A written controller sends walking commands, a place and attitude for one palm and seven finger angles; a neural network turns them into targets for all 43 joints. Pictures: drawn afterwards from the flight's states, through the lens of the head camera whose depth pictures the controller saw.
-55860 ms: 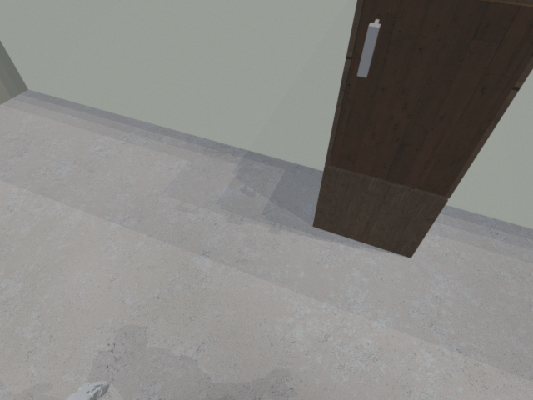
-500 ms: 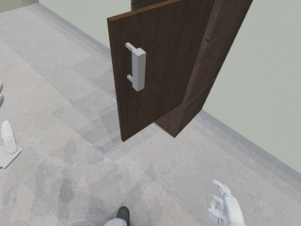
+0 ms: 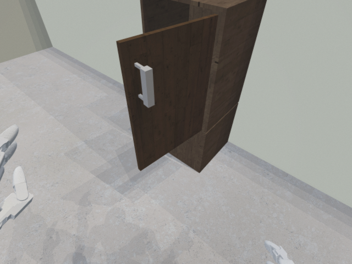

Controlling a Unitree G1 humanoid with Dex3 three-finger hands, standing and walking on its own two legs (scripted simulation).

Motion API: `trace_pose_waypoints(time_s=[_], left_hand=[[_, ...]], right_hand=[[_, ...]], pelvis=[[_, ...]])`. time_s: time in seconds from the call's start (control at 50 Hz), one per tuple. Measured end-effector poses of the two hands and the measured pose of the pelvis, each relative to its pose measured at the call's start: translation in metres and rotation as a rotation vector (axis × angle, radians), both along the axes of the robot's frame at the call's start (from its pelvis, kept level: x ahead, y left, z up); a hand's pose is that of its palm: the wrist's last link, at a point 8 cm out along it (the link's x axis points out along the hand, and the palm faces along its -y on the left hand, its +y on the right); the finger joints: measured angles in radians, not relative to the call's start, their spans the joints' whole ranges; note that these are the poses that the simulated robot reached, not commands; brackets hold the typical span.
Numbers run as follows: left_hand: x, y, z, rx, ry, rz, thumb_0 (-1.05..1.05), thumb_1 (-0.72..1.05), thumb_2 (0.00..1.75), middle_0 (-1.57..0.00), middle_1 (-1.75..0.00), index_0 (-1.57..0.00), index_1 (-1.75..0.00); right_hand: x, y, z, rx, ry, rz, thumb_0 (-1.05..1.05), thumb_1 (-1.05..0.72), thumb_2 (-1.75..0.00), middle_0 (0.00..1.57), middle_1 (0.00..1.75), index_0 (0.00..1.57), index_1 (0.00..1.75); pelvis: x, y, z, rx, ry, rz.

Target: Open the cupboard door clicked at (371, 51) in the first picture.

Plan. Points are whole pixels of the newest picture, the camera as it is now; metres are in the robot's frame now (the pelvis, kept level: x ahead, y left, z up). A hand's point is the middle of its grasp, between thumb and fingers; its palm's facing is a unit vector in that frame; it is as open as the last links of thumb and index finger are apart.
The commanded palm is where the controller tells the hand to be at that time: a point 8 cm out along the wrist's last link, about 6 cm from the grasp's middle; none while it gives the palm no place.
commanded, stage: stop stepping back and stand still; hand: left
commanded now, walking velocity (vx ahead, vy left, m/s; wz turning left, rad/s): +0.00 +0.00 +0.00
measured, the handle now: (143, 84) +0.61 +0.14 +0.11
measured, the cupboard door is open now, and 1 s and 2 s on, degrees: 82 82 82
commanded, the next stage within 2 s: let the arm hang, fingers relaxed in 1.50 s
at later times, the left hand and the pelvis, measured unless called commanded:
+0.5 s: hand out of the picture +0.12 +0.30 +0.16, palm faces +0.46 -0.76 -0.46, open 7.5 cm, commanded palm +0.07 +0.33 +0.18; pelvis -0.06 +0.03 +0.00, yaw +2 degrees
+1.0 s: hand out of the picture +0.12 +0.32 +0.15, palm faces +0.48 -0.75 -0.46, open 7.5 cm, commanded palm +0.06 +0.35 +0.18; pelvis -0.06 +0.04 +0.00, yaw +3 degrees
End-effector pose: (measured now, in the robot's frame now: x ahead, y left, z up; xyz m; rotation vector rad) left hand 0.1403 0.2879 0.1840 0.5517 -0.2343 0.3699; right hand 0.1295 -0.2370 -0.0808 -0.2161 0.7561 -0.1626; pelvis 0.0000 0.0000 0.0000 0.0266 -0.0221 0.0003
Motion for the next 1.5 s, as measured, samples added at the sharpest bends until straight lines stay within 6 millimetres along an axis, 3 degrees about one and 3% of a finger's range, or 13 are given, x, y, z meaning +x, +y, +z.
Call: trace_pose_waypoints(time_s=[0.08, 0.18, 0.26, 0.38, 0.5, 0.64, 0.88, 1.08, 1.26, 1.5], left_hand=[[-0.013, 0.009, 0.009, 0.035, -0.039, 0.043, 0.01, 0.88, 0.9, -0.22, -0.3, -0.21, -0.3], [-0.017, 0.031, -0.002, -0.003, -0.032, 0.114, 0.01, 0.88, 0.9, -0.21, -0.3, -0.21, -0.3], [-0.026, 0.033, -0.011, -0.02, 0.033, 0.09, 0.01, 0.88, 0.9, -0.21, -0.3, -0.21, -0.3], [-0.045, 0.03, -0.007, 0.0, 0.016, 0.018, 0.02, 0.88, 0.9, -0.21, -0.3, -0.21, -0.3], [-0.063, 0.051, -0.005, 0.002, -0.015, 0.067, 0.01, 0.88, 0.9, -0.21, -0.3, -0.21, -0.3], [-0.067, 0.066, -0.018, -0.049, 0.011, 0.112, 0.01, 0.88, 0.9, -0.21, -0.3, -0.21, -0.3], [-0.071, 0.061, -0.005, 0.015, -0.002, 0.089, 0.02, 0.88, 0.9, -0.21, -0.3, -0.21, -0.3], [-0.053, 0.061, -0.014, -0.026, 0.032, 0.104, 0.02, 0.88, 0.9, -0.21, -0.3, -0.21, -0.3], [-0.042, 0.053, -0.009, -0.008, 0.034, 0.067, 0.02, 0.88, 0.9, -0.21, -0.3, -0.21, -0.3], [-0.036, 0.055, -0.013, -0.024, 0.06, 0.09, 0.02, 0.88, 0.9, -0.21, -0.3, -0.21, -0.3]], right_hand=[[-0.016, -0.001, -0.002, -0.017, 0.036, 0.002, 0.01, -0.9, -0.9, 0.2, 0.3, 0.2, 0.3], [-0.021, 0.003, -0.01, -0.031, 0.035, 0.012, 0.01, -0.9, -0.9, 0.2, 0.3, 0.2, 0.3], [-0.02, 0.015, 0.0, -0.011, -0.018, 0.017, 0.01, -0.9, -0.9, 0.2, 0.3, 0.2, 0.3], [-0.021, 0.033, 0.015, -0.005, -0.093, 0.058, 0.01, -0.9, -0.9, 0.2, 0.3, 0.2, 0.3], [-0.028, 0.046, 0.018, -0.015, -0.091, 0.08, 0.01, -0.9, -0.9, 0.21, 0.3, 0.2, 0.3], [-0.043, 0.058, 0.013, -0.018, -0.052, 0.085, 0.01, -0.9, -0.9, 0.21, 0.3, 0.2, 0.3], [-0.04, 0.066, 0.005, 0.009, -0.031, 0.107, 0.01, -0.9, -0.9, 0.21, 0.3, 0.2, 0.3], [-0.02, 0.056, 0.009, -0.005, -0.047, 0.092, 0.01, -0.9, -0.9, 0.21, 0.3, 0.2, 0.3], [-0.003, 0.051, 0.014, -0.011, -0.058, 0.088, 0.01, -0.9, -0.9, 0.2, 0.3, 0.2, 0.3], [0.004, 0.052, 0.011, -0.002, -0.041, 0.085, 0.01, -0.9, -0.9, 0.2, 0.3, 0.2, 0.3]], pelvis=[[-0.008, 0.0, 0.004, -0.001, 0.01, 0.018], [-0.022, 0.01, -0.001, -0.031, 0.002, 0.044], [-0.035, 0.015, 0.001, -0.024, -0.015, 0.021], [-0.052, 0.021, 0.002, -0.032, -0.021, 0.023], [-0.062, 0.031, 0.002, -0.048, -0.017, 0.028], [-0.069, 0.042, 0.003, -0.047, -0.02, 0.043], [-0.064, 0.041, 0.002, -0.046, -0.015, 0.057], [-0.053, 0.04, 0.004, -0.04, -0.001, 0.056], [-0.043, 0.036, 0.004, -0.04, 0.009, 0.055], [-0.036, 0.036, 0.005, -0.04, 0.014, 0.052]])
